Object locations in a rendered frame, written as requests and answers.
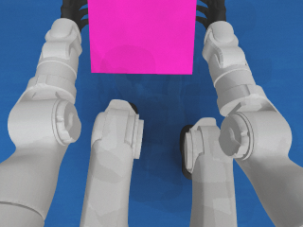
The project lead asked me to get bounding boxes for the carton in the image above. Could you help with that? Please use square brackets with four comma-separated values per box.
[87, 0, 197, 75]

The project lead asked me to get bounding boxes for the robot left forearm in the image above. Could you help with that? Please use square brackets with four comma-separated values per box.
[8, 18, 82, 142]

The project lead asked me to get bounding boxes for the right robot hand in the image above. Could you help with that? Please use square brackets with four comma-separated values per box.
[195, 0, 226, 31]

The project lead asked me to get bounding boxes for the left robot upper arm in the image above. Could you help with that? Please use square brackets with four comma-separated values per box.
[0, 98, 81, 227]

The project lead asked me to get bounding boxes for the robot left thigh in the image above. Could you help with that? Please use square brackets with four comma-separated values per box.
[80, 108, 144, 227]

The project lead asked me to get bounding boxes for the right robot upper arm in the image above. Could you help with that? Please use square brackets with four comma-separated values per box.
[218, 111, 303, 227]

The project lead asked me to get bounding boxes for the robot left foot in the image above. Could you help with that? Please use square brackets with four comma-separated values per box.
[129, 102, 138, 114]

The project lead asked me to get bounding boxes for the robot right forearm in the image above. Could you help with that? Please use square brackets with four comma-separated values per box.
[202, 21, 293, 140]

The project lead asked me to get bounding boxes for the left robot hand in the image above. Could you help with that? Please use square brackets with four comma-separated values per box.
[61, 0, 89, 33]

